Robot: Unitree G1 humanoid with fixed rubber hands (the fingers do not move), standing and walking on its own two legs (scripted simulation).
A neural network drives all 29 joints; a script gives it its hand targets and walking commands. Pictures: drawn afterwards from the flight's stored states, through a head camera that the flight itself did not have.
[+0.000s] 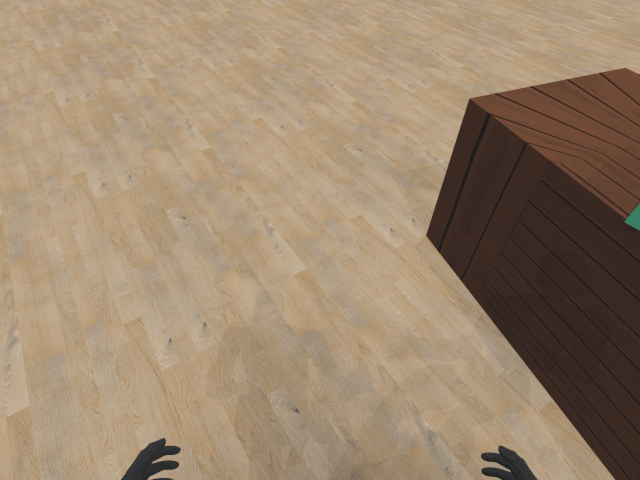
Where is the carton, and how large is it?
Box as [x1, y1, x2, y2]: [624, 204, 639, 230]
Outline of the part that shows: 639,204 624,221 639,230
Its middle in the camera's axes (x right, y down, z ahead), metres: +0.86 -0.09 +0.77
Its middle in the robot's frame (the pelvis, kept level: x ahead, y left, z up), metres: +0.67 -0.83 -0.02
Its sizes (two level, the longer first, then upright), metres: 0.282 0.261 0.203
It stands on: a pedestal, 0.64 m high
